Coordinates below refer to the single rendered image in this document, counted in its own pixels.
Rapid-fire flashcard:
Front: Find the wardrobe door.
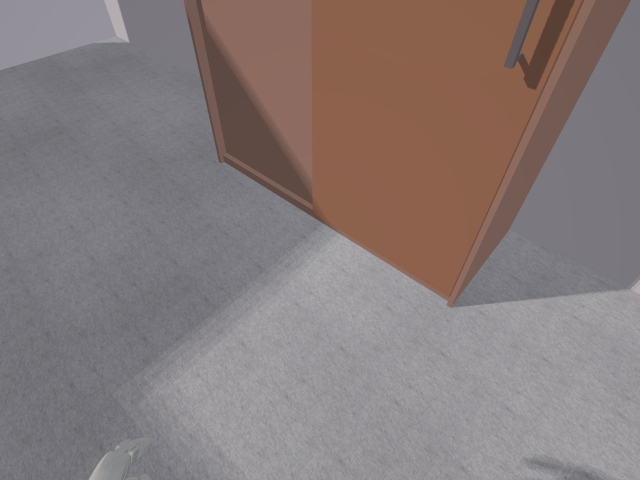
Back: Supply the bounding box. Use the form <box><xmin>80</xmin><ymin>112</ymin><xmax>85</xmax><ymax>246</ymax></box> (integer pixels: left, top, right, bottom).
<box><xmin>311</xmin><ymin>0</ymin><xmax>584</xmax><ymax>297</ymax></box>
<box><xmin>196</xmin><ymin>0</ymin><xmax>312</xmax><ymax>204</ymax></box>

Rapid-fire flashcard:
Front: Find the handle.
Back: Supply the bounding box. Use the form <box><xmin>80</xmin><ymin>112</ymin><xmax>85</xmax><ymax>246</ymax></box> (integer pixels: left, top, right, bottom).
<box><xmin>503</xmin><ymin>0</ymin><xmax>540</xmax><ymax>69</ymax></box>

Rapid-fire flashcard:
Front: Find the left robot hand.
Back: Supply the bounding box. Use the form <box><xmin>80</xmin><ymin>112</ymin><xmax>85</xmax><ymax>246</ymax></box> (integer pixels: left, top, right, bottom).
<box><xmin>89</xmin><ymin>438</ymin><xmax>152</xmax><ymax>480</ymax></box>

